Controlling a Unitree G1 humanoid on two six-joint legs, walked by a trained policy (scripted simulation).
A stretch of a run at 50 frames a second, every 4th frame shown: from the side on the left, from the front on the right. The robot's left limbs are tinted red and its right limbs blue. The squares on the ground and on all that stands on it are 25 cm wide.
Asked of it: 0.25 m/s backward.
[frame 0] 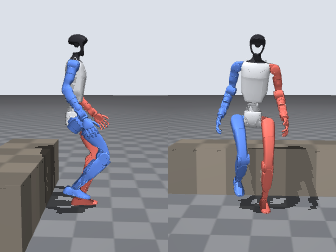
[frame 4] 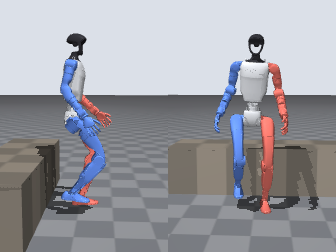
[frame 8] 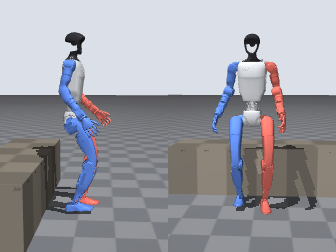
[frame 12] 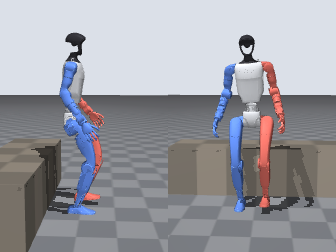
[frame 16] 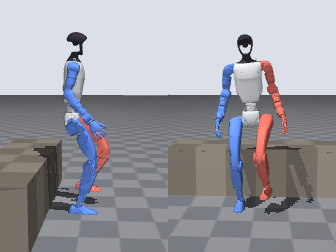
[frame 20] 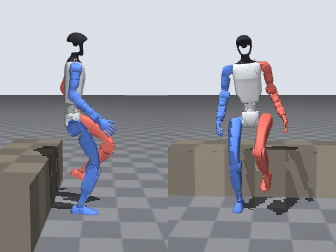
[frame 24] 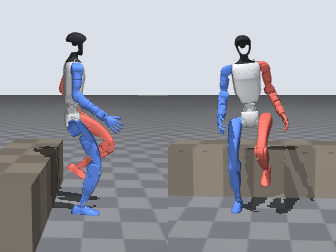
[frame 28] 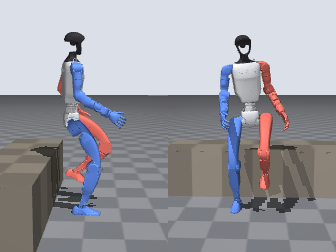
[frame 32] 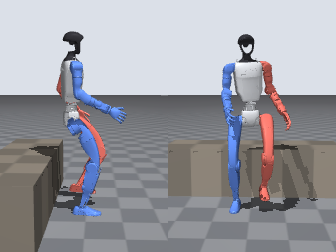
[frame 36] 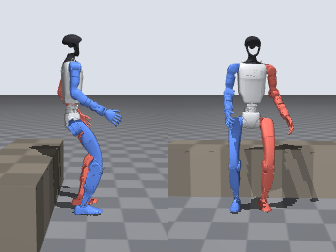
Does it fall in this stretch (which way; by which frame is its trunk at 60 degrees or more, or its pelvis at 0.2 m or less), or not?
no
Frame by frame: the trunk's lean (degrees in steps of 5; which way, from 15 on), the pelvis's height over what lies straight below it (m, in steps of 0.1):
0: 5, 0.8
4: 5, 0.8
8: 0, 0.8
12: 5, 0.8
16: 5, 0.8
20: 5, 0.8
24: 5, 0.7
28: 5, 0.8
32: 5, 0.8
36: 0, 0.7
